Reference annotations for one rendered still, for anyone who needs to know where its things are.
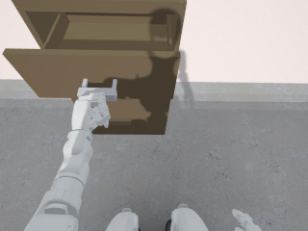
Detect left robot shin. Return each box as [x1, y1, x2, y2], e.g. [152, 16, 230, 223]
[122, 208, 132, 213]

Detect left robot upper arm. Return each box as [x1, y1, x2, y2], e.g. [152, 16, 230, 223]
[26, 214, 79, 231]

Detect robot right hand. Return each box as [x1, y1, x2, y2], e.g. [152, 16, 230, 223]
[232, 209, 262, 231]

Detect cabinet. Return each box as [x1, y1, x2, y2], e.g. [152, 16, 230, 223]
[12, 0, 187, 135]

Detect drawer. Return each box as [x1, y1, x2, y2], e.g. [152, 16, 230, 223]
[2, 12, 181, 99]

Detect handle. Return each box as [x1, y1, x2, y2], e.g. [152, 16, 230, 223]
[77, 78, 117, 101]

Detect robot left thigh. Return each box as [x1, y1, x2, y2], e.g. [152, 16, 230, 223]
[106, 212, 139, 231]

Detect robot left hand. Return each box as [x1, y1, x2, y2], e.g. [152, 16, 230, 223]
[71, 92, 111, 134]

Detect left robot forearm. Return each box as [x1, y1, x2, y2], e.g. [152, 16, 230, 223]
[24, 130, 93, 231]

